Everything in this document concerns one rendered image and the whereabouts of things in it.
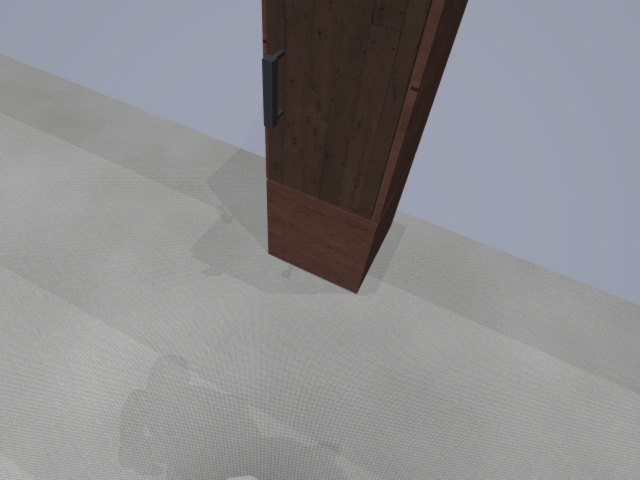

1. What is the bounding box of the cupboard door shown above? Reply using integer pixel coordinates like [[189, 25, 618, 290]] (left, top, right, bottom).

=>
[[266, 0, 433, 219]]

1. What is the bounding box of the handle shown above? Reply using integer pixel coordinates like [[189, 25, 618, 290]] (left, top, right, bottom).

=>
[[262, 50, 285, 129]]

